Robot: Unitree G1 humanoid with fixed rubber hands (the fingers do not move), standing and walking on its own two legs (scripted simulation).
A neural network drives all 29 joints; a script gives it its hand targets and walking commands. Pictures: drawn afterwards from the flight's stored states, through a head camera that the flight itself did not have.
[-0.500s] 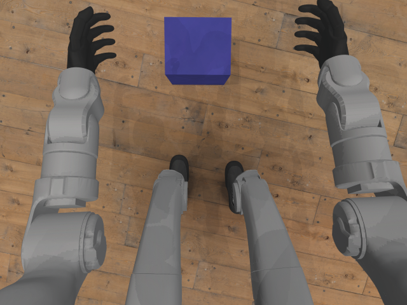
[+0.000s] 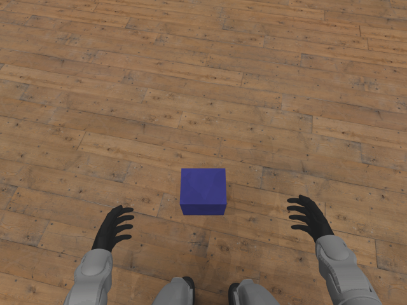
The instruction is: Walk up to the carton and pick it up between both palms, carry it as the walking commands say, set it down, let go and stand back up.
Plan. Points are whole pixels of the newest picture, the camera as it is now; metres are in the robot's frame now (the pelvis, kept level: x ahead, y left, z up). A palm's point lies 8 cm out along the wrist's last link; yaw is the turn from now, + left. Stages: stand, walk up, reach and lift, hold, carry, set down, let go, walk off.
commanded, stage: let go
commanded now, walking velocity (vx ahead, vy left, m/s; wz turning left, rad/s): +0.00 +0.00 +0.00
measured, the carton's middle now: (203, 192) +0.53 +0.02 -0.65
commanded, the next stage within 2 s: stand in 0.60 s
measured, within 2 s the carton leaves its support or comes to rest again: neither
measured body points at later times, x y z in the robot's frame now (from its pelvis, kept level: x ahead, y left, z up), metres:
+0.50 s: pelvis +0.04 +0.00 +0.02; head +0.05 +0.01 +0.47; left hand +0.22 +0.22 -0.05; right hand +0.22 -0.23 -0.06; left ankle +0.05 +0.11 -0.72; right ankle +0.02 -0.11 -0.72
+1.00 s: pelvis +0.06 +0.00 +0.02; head -0.03 +0.01 +0.46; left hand +0.16 +0.30 -0.07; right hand +0.19 -0.29 -0.05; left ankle +0.05 +0.11 -0.72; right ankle +0.02 -0.11 -0.72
